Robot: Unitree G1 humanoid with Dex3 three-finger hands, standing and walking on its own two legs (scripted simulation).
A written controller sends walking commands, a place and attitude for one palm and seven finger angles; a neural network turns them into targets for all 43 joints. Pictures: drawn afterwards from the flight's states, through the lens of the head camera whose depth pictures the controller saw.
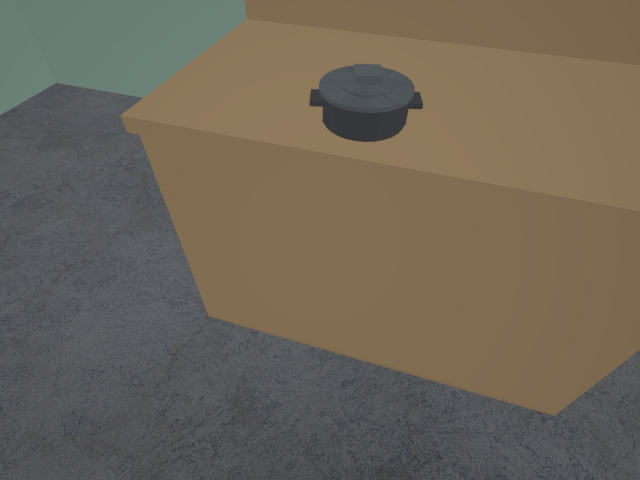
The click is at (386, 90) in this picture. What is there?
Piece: lid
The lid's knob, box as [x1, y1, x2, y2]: [353, 64, 382, 84]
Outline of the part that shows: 354,64 354,84 381,84 382,74 379,64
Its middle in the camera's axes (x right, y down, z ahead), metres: +0.09 -0.31 +0.73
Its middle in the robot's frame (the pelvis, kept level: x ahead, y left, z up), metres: +0.78 -0.05 +0.16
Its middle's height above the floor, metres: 0.93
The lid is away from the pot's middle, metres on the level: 0.00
